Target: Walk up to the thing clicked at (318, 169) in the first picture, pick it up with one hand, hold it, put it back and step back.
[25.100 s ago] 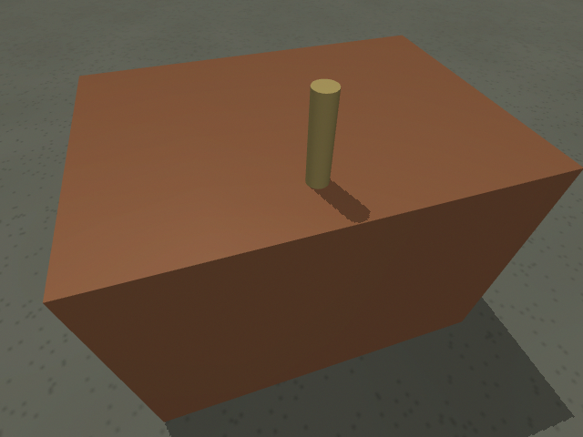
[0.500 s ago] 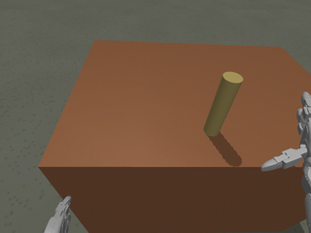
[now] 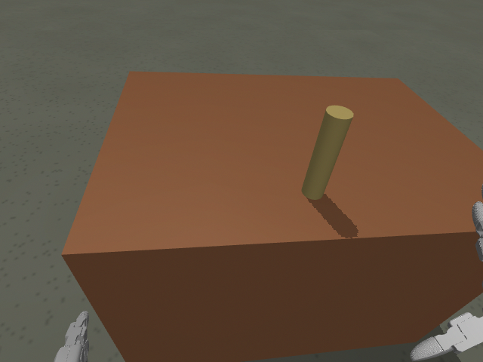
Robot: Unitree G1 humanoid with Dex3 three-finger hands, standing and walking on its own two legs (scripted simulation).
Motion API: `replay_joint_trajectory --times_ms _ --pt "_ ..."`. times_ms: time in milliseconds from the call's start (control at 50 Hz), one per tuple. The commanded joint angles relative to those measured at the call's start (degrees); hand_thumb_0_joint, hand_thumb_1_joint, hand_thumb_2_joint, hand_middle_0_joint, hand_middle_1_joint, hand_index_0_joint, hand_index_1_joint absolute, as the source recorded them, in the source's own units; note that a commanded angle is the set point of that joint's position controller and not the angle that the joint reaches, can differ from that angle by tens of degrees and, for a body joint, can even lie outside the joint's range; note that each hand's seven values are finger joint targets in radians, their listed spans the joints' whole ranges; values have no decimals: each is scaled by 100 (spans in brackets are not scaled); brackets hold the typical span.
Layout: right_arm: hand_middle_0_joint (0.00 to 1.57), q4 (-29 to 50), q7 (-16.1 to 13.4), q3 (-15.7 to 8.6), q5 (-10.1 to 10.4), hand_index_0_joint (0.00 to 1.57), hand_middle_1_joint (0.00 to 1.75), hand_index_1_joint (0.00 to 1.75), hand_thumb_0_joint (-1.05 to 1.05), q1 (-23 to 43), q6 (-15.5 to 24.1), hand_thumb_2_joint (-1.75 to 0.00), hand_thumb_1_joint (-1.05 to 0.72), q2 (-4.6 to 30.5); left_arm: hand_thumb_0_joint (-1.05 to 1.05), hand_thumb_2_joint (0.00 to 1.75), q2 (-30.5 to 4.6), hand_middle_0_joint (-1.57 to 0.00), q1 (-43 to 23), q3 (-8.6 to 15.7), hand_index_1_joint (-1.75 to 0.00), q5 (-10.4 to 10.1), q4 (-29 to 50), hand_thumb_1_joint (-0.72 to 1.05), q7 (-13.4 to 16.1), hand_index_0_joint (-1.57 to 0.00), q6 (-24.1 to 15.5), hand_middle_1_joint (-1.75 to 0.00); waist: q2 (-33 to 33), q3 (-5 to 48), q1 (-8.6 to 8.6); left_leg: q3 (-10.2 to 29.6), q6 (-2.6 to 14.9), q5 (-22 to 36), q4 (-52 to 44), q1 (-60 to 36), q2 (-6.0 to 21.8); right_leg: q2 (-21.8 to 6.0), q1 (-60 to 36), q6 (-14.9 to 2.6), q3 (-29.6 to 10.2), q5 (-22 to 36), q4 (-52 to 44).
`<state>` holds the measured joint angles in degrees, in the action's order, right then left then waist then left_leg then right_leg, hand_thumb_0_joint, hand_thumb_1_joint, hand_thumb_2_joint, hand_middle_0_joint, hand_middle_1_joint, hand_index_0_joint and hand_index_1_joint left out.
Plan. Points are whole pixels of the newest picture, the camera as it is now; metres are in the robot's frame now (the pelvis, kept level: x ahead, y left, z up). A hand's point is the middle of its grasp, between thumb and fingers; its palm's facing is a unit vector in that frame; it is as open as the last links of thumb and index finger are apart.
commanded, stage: sink last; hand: right
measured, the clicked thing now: (324, 156) +0.50 -0.20 +0.10
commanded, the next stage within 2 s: home in 0.18 s
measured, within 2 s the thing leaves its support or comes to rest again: neither
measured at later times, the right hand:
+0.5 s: hand (461, 281) +0.20 -0.29 +0.13, palm faces +0.44 +0.82 -0.37, open 17.6 cm
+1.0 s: hand (337, 351) +0.19 -0.18 -0.08, palm faces +0.09 +0.98 -0.19, open 17.4 cm
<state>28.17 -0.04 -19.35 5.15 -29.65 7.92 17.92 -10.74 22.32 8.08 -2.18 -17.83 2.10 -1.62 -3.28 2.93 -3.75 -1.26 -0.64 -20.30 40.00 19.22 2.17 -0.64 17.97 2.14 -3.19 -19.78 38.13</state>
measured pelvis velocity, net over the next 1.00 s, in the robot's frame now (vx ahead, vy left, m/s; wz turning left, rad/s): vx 0.02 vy -0.01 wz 0.02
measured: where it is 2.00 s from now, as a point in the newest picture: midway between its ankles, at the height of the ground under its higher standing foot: outside the picture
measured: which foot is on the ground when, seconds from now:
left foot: down 0.00-1.00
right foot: down 0.00-1.00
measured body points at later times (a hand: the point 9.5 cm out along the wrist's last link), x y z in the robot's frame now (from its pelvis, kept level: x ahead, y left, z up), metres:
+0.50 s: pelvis +0.00 -0.01 +0.01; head -0.01 +0.00 +0.46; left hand +0.17 +0.21 -0.06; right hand +0.17 -0.33 +0.15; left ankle +0.01 +0.12 -0.72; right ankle +0.01 -0.15 -0.72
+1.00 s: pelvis +0.02 -0.01 +0.00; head +0.05 -0.01 +0.45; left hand +0.19 +0.21 -0.08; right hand +0.18 -0.23 -0.07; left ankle +0.01 +0.12 -0.72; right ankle +0.01 -0.15 -0.72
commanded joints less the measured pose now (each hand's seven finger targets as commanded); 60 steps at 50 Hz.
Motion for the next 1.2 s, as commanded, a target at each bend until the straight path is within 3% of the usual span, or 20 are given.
replay_joint_trajectory --times_ms 0,20,80,140,180,260,340,420,460,540,580,640,720,760,840,860,880,900,1020,1180 --pt "5 389 -119 -1003 50 5 6 6 0 653 522 -5 58 1040 0 5 -862 -5 -116 600 -5 19 633 -53 90 -5 -426 -5 577 -675 143 96 -40 -790 -1396 468 83 239 309 -249 542 -240 -602" --pt "5 173 -122 -1121 62 5 6 6 0 563 583 -5 57 1139 0 5 -912 -5 -371 572 -5 11 855 -53 72 -5 -497 -5 853 -711 68 76 -55 -921 -1421 422 60 212 385 -259 515 -279 -628" --pt "5 70 -58 -934 56 5 6 6 0 820 787 -5 57 1006 0 5 -659 -5 -372 329 -5 -1 604 -54 7 -5 -571 -5 882 -731 9 87 -43 -1124 -1460 446 45 194 371 -236 504 -360 -674" --pt "5 178 -118 -1122 -22 5 6 6 0 1001 1022 -5 55 1291 0 6 -524 -5 -693 79 -5 29 655 -55 15 -5 -687 -5 556 -203 -164 82 -22 -621 -1267 75 29 196 323 -220 500 -20 -692" --pt "5 223 -201 -1343 -38 5 6 6 0 1017 1106 -5 56 1526 0 6 -908 -5 -819 397 -5 44 761 -55 107 -4 -762 -5 421 286 -149 40 -15 -129 -1111 -202 3 185 189 -227 475 254 -707" --pt "5 297 -329 -1482 -58 5 6 6 0 1156 1188 -5 54 1660 0 7 -1103 -5 -814 473 -6 69 810 -55 221 -4 -859 -5 -39 627 -93 -149 45 612 -894 -474 -94 154 -40 -208 419 700 -787" --pt "5 -711 -311 -1131 -113 5 4 4 0 1063 1123 -3 60 1201 0 39 -258 -12 -414 -305 -17 61 355 -23 175 -13 -837 -18 -24 -180 -19 -160 32 287 -1123 -300 -92 160 183 -211 457 401 -901" --pt "5 -1272 -138 -438 -104 5 5 5 0 929 996 -5 56 703 0 51 2 -13 -570 -696 -18 35 118 9 96 -13 -846 -19 33 -543 81 -244 29 179 -1157 -89 -172 117 230 -213 480 287 -1085" --pt "5 -1359 -69 -219 -92 5 5 5 0 902 942 -6 55 621 0 54 -216 -14 -635 -515 -19 35 -228 25 93 -14 -858 -19 28 -609 127 -215 25 199 -1159 14 -152 127 222 -225 503 282 -1076" --pt "6 -1245 -38 5 -144 6 6 6 0 729 812 -7 53 564 0 64 -1182 -15 -491 319 -22 88 -207 45 110 -15 -968 -22 122 172 321 -349 45 953 -904 -164 -227 41 -264 -177 383 984 -1038" --pt "5 -1179 -92 -36 -193 5 5 5 0 647 769 -6 54 688 0 72 -1329 -17 -621 400 -25 108 172 59 114 -17 -992 -24 334 590 255 -384 47 1304 -824 -397 -253 -5 -501 -158 303 1498 -952" --pt "5 -1595 -192 313 -278 5 5 5 0 781 622 -3 59 486 0 83 -812 -19 -1016 -101 -28 125 210 78 124 -19 -975 -28 390 455 184 -377 53 1203 -863 -427 -239 -9 -334 -184 255 1431 -948" --pt "5 -2443 -209 1208 -350 5 5 5 0 830 528 -4 58 -154 0 89 96 -20 -1404 -995 -29 124 -68 88 134 -20 -873 -29 239 276 172 -262 54 1145 -835 -364 -175 29 49 -199 394 1244 -802" --pt "5 -2839 -189 1470 -386 5 5 5 0 808 457 -5 56 -292 0 90 101 -20 -1170 -1011 -30 149 -308 90 153 -20 -813 -30 59 373 254 -209 59 1237 -803 -295 -161 71 113 -204 471 1262 -720" --pt "6 -3507 -204 1244 -396 6 6 6 0 629 259 -7 52 26 0 90 -690 -20 -796 -401 -30 197 -374 90 231 -20 -719 -30 -48 759 378 -204 32 1807 -691 -371 -153 104 -97 -169 527 1725 -591" --pt "6 -3609 -222 1110 -407 6 6 6 0 744 189 -8 51 241 0 90 -856 -20 -760 -248 -30 198 -385 90 253 -20 -681 -30 -116 756 382 -179 22 1817 -688 -356 -136 120 -82 -169 533 1688 -559" --pt "5 -3400 -395 673 -462 5 5 5 0 822 211 -6 55 448 0 90 -937 -20 -1064 -450 -30 279 -915 90 231 -20 -658 -30 -157 682 190 -175 45 1760 -637 -451 -186 127 43 -171 476 1635 -435" --pt "6 -3736 -393 1035 -493 5 6 6 0 871 141 -7 53 162 0 90 -799 -20 -1067 -551 -30 257 -876 90 245 -20 -664 -30 39 508 361 -166 28 1728 -632 -344 -199 104 77 -191 487 1579 -407" --pt "5 -4040 -465 1602 -468 5 5 5 0 1596 -88 -6 54 -308 0 90 -714 -20 -1167 -601 -30 254 -901 90 306 -20 -580 -30 321 675 553 -158 14 1934 -466 -114 -200 69 35 -244 496 1675 -186" --pt "5 -4105 -611 1658 -502 5 5 5 0 959 -374 -5 56 -312 0 90 -758 -20 -1220 -533 -30 200 -918 90 257 -20 -479 -30 469 795 317 -238 14 2078 -324 -201 -243 29 137 -190 473 1971 -80"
